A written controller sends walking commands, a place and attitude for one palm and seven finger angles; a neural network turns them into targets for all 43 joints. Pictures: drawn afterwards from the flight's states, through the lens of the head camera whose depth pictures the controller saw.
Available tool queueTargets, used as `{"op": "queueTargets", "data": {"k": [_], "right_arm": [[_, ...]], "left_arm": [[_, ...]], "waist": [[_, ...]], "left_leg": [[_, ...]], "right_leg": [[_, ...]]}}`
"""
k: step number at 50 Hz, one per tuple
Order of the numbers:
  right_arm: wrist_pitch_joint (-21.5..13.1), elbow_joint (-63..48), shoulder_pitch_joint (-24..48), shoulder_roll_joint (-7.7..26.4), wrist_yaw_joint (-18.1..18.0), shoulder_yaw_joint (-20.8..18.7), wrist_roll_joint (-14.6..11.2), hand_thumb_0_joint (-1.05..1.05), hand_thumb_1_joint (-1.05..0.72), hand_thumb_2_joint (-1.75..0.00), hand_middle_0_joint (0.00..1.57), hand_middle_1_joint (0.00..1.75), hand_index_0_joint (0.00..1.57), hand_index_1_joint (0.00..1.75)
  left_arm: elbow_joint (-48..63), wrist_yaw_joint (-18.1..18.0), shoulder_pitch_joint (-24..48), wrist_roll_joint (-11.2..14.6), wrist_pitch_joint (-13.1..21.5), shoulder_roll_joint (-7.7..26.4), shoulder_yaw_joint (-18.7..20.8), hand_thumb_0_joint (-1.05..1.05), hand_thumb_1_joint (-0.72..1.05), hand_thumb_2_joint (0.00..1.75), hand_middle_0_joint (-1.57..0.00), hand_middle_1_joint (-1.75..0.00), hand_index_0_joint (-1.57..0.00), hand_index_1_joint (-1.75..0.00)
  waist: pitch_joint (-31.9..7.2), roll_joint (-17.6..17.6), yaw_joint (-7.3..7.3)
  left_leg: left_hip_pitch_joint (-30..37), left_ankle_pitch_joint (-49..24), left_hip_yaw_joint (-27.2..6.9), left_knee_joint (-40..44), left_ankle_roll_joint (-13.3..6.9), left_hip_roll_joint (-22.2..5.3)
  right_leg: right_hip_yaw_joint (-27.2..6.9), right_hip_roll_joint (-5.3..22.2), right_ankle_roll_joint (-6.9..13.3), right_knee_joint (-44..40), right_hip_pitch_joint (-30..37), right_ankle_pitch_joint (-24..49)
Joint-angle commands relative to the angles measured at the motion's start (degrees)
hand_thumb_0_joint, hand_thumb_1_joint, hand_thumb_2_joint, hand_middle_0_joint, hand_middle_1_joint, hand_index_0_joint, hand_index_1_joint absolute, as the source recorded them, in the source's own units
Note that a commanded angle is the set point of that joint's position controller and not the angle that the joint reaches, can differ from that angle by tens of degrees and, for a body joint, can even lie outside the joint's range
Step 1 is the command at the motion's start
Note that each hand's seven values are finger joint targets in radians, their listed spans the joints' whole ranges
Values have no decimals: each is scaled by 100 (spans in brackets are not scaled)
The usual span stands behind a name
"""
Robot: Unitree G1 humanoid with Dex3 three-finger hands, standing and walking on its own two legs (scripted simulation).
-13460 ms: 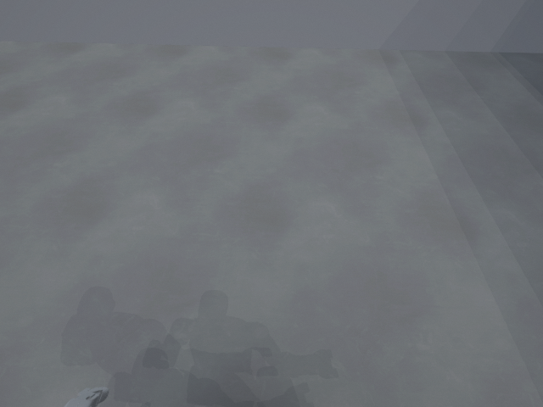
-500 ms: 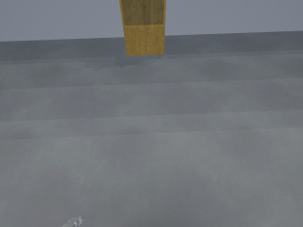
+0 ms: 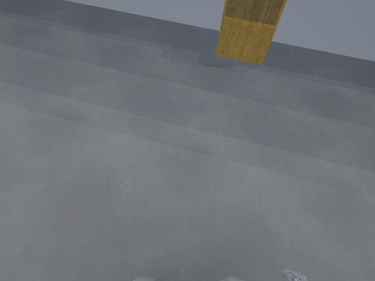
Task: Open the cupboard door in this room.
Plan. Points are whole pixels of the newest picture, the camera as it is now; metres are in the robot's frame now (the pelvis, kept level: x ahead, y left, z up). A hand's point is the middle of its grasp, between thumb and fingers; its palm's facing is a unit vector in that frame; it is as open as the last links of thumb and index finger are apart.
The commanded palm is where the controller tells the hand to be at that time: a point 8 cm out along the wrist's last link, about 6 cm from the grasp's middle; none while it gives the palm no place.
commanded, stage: turn or walk to find it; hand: left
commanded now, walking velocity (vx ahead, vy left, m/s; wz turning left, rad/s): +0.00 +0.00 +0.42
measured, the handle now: out of the picture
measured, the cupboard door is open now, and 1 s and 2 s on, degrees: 0 0 0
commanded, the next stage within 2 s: stand and wait in 0.96 s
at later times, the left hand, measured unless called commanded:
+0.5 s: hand out of the picture +0.05 +0.16 -0.13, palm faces +0.21 -0.93 -0.28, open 7.4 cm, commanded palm none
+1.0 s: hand out of the picture -0.08 +0.21 -0.16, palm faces +0.46 -0.85 -0.25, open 7.4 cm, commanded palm none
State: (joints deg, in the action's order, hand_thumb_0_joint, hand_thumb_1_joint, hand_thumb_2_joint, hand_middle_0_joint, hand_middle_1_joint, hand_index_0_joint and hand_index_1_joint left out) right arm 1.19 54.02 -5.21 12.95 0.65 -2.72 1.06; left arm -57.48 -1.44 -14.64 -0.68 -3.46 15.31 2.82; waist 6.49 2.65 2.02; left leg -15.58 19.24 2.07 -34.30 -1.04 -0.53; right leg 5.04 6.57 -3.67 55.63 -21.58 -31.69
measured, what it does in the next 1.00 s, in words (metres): steps on the spot, turning left: right foot, then left foot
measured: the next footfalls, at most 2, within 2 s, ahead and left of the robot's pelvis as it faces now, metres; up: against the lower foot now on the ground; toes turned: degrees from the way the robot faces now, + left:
right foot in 0.32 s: +0.06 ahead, -0.13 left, +0.00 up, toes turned +3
left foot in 0.80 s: -0.03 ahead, +0.10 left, +0.00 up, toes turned +26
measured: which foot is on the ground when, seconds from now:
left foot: down 0.00-0.32, up 0.34-0.78, down 0.80-1.00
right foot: up 0.00-0.30, down 0.32-0.80, up 0.82-1.00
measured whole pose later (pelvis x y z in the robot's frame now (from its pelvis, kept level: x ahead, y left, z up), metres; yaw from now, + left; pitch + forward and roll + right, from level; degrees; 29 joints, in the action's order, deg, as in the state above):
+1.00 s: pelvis -0.03 -0.01 +0.01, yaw +25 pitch +0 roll -1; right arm 1.3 54.9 -8.2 11.3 0.1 -2.2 1.3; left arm -56.6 -0.6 -12.3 -0.7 -3.3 15.1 3.3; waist 3.8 1.6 1.3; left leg -12.6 14.8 1.1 -27.7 -1.8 0.1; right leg 3.6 5.3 -4.4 59.4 -25.9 -24.6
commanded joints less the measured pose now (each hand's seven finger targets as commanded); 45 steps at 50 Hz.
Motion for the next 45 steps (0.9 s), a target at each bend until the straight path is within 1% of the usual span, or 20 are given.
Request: {"op": "queueTargets", "data": {"k": [1, 4, 8, 11, 14, 15, 16, 17, 18, 20, 22, 27, 33, 36, 38, 39, 40, 41, 42, 45], "right_arm": [[-88, -210, -452, 1102, -160, -231, -6, 0, -90, -90, 20, 30, 20, 30], [-96, -244, -425, 1091, -134, -228, -16, 0, -90, -90, 20, 30, 20, 30], [-54, -256, -488, 1109, -109, -274, 16, 0, -90, -90, 20, 30, 20, 30], [-20, -307, -471, 1113, -105, -311, 40, 0, -90, -90, 20, 30, 20, 30], [-3, -346, -368, 1048, -99, -323, -1, 0, -90, -90, 20, 30, 20, 30], [-16, -367, -429, 824, -73, -302, -44, 0, -90, -90, 20, 30, 20, 30], [-24, -489, -585, 399, -37, -223, -71, 0, -90, -90, 20, 30, 20, 30], [70, -571, -396, 612, -63, -293, -33, 0, -90, -90, 20, 30, 20, 30], [129, -481, -334, 657, -61, -320, -2, 0, -90, -90, 20, 30, 20, 30], [171, -233, -551, 606, 12, -325, 18, 0, -90, -90, 20, 30, 20, 30], [187, -111, -800, 531, 49, -295, 13, 0, -90, -90, 20, 30, 20, 30], [205, -122, -549, 488, 41, -235, 3, 0, -90, -90, 20, 30, 20, 30], [120, -216, -171, 355, 25, -122, -56, 0, -90, -90, 20, 30, 20, 30], [67, -188, -348, 364, 3, -99, -68, 0, -90, -90, 20, 30, 20, 30], [0, -119, -683, 500, 11, -125, -54, 0, -90, -90, 20, 30, 20, 30], [-63, -112, -859, 911, 5, -221, -17, 0, -90, -90, 20, 30, 20, 30], [-68, -126, -1067, 1428, -22, -326, 11, 0, -90, -90, 20, 30, 20, 30], [-42, -5, -1283, 1480, -83, -354, 9, 0, -90, -90, 20, 30, 20, 30], [-44, 11, -1136, 1396, -141, -334, 20, 0, -90, -90, 20, 30, 20, 30], [-75, -202, -404, 1024, -163, -201, 10, 0, -90, -90, 20, 30, 20, 30]], "left_arm": [[591, 62, 294, -7, 213, 390, 112, 0, 90, 90, -20, -30, -20, -30], [587, 78, 249, -1, 180, 379, 94, 0, 90, 90, -20, -30, -20, -30], [735, 67, 431, 3, 165, 328, 74, 0, 90, 90, -20, -30, -20, -30], [806, 56, 414, 25, 216, 281, 64, 0, 90, 90, -20, -30, -20, -30], [699, 32, -95, 33, 315, 374, 100, 0, 90, 90, -20, -30, -20, -30], [655, 8, -326, -16, 381, 618, 154, 0, 90, 90, -20, -30, -20, -30], [684, -42, -393, -105, 438, 1150, 256, 0, 90, 90, -20, -30, -20, -30], [761, -47, -384, -55, 409, 1244, 277, 0, 90, 90, -20, -30, -20, -30], [820, -62, -91, -50, 405, 1057, 275, 0, 90, 90, -20, -30, -20, -30], [936, -41, 438, -31, 408, 691, 160, 0, 90, 90, -20, -30, -20, -30], [967, -49, 532, -36, 441, 517, 120, 0, 90, 90, -20, -30, -20, -30], [767, -57, 101, -64, 440, 615, 156, 0, 90, 90, -20, -30, -20, -30], [529, -40, -224, -113, 385, 861, 237, 0, 90, 90, -20, -30, -20, -30], [471, -22, -160, -101, 346, 928, 262, 0, 90, 90, -20, -30, -20, -30], [455, -8, -64, -38, 304, 867, 260, 0, 90, 90, -20, -30, -20, -30], [543, 11, -119, 4, 260, 652, 242, 0, 90, 90, -20, -30, -20, -30], [750, 43, -25, 14, 236, 274, 131, 0, 90, 90, -20, -30, -20, -30], [848, 9, 414, -38, 172, 327, 77, 0, 90, 90, -20, -30, -20, -30], [808, -1, 587, -19, 143, 288, 107, 0, 90, 90, -20, -30, -20, -30], [557, 84, 334, -18, 166, 347, 137, 0, 90, 90, -20, -30, -20, -30]], "waist": [[-926, -1122, -301], [-852, -1135, -253], [-718, -1102, -312], [-750, -1230, -300], [-916, -1039, -22], [-1042, -411, 67], [-1055, 1274, 45], [-916, 1353, 158], [-645, 1176, 58], [-362, 506, -235], [-536, 607, -322], [-586, 670, -111], [-781, 856, 105], [-899, 839, -7], [-1026, 504, -247], [-1171, -575, -354], [-1030, -2037, -456], [-999, -1741, -651], [-951, -1835, -564], [-678, -1124, -239]], "left_leg": [[1245, -4193, -1253, 1135, -838, -1378], [990, -3654, -1195, 1321, -815, -1250], [712, -2947, -1496, 1407, -865, -1250], [510, -3126, -1762, 1216, -831, -1168], [-27, -2643, -1777, 676, -538, -893], [-589, -1638, -1451, 121, -210, -517], [-1638, 552, -544, -1103, 222, 334], [-1502, 1558, -616, -2196, 247, 266], [-1544, 1361, -812, -2938, 202, 150], [-1574, 586, -697, -3582, 270, -13], [-1506, 207, -543, -3615, 374, -73], [-1477, 382, -298, -2878, 516, -165], [-916, 794, 87, -1363, 438, -163], [-391, 444, 325, -453, 363, -93], [576, -639, 309, 872, 261, -165], [1344, -1507, -712, 1335, -45, -923], [1688, -3324, -2217, 1557, -719, -2194], [1328, -3486, -2273, 1584, -1081, -2359], [1143, -3212, -2128, 1549, -1080, -2143], [794, -2882, -1310, 1500, -830, -1468]], "right_leg": [[-343, -40, -100, 797, -905, 488], [-310, -115, -145, 450, -697, 715], [-301, -214, -126, -294, -443, 654], [-199, -397, -71, -1224, 85, 664], [-145, -416, -16, -2841, 1232, 1828], [-575, 77, 85, -3477, 1948, 2272], [-2111, 1568, 636, -3791, 2457, 2869], [-2412, 2217, 1161, -3989, 1571, 3005], [-2301, 1988, 1286, -4069, 1104, 2605], [-1327, 1385, 1093, -3897, 876, 2555], [-758, 1146, 971, -3796, 1039, 2967], [-490, 1283, 1076, -3721, 1514, 3422], [-332, 1461, 1218, -3383, 1742, 4167], [-157, 1453, 1078, -3082, 1625, 4155], [198, 1264, 665, -2471, 1112, 3574], [502, 813, 306, -1580, 206, 2467], [589, 135, -52, -500, -1012, -272], [55, 69, -25, 239, -1005, -542], [-213, 72, -23, 610, -1100, -331], [-301, 12, -65, 735, -920, 609]]}}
